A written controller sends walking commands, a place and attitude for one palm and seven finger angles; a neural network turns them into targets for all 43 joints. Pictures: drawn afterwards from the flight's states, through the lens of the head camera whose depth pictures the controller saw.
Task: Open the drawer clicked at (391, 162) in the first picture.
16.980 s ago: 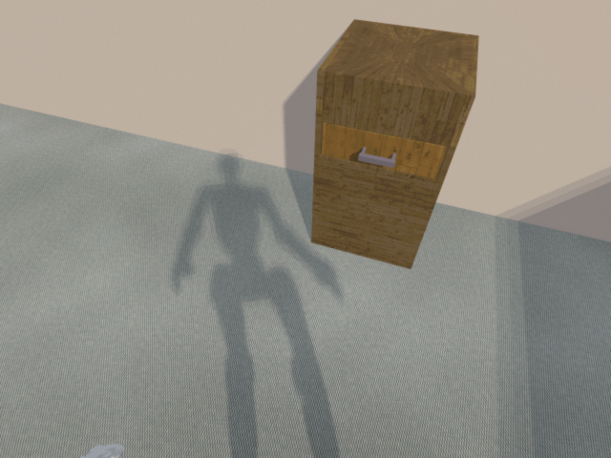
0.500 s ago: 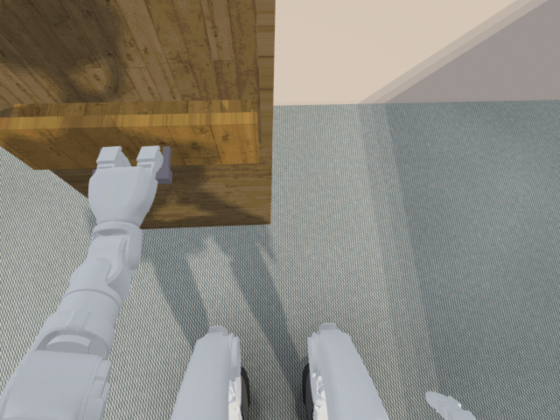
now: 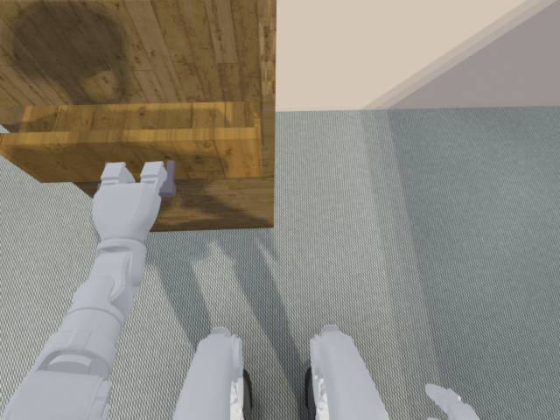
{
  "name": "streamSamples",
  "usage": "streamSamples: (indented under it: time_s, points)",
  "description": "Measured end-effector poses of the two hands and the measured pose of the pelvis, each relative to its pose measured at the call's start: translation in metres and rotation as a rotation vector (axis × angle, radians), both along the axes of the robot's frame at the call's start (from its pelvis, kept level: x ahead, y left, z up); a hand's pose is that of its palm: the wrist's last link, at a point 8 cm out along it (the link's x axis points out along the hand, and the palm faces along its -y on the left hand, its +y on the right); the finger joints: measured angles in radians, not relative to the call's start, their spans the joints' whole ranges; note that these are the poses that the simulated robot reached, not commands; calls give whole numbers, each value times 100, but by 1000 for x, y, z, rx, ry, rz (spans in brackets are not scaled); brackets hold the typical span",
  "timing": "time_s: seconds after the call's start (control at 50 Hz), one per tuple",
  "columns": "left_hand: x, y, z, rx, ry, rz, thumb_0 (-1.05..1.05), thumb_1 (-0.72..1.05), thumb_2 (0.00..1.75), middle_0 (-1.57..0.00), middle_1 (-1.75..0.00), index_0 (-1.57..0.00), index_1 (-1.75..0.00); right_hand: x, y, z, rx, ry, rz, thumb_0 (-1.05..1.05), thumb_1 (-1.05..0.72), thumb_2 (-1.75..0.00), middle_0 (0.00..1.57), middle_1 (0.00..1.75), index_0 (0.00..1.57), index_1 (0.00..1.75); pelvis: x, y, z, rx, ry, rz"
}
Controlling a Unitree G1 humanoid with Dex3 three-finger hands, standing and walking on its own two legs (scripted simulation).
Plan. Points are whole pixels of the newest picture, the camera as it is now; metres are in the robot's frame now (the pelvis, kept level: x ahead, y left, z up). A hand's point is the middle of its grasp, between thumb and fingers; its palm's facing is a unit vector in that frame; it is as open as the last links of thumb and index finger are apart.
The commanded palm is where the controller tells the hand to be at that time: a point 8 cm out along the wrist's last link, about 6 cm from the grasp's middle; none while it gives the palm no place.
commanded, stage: pull the drawer open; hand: left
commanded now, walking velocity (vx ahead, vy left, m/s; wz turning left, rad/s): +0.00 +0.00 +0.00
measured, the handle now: (138, 179) +0.47 +0.23 -0.06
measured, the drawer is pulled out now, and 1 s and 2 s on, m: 0.06 0.11 0.15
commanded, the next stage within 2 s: none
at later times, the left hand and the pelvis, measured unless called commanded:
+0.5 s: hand (142, 233) +0.39 +0.22 -0.08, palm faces -0.04 -0.05 -1.00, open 5.6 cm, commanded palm +0.34 +0.21 -0.04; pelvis +0.00 +0.00 +0.00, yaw +0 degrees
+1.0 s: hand (140, 249) +0.36 +0.22 -0.08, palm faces -0.04 -0.05 -1.00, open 5.6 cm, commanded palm +0.32 +0.21 -0.04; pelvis +0.00 +0.00 +0.00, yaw +0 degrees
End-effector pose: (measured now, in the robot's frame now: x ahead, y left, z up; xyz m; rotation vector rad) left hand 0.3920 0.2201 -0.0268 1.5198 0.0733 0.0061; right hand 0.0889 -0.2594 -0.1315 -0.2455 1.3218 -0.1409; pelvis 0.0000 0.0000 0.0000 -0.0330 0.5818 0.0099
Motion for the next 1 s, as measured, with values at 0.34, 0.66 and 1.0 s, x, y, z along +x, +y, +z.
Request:
streamSamples:
  time_s: [0.34, 0.66, 1.0]
  points:
    - [-17, -1, 0, -1, 2, 5, 1, 77, 79, -30, -135, -38, -130, 14, 2, 2, 3, -36, 17, 1, -91, -89, 20, 30, 20, 30, 1, -1, 3, 3, -9, 1]
    - [-34, -2, 0, -3, 0, 9, 1, 77, 79, -30, -135, -38, -129, 28, 2, 5, 6, -71, 35, 1, -91, -89, 20, 30, 20, 30, 3, -2, 4, 5, -16, 0]
    - [-50, -3, 1, -3, 1, 17, 1, 77, 79, -29, -134, -37, -129, 40, 5, 6, 13, -104, 51, 1, -91, -89, 20, 30, 20, 30, 2, -2, 4, 6, -25, 2]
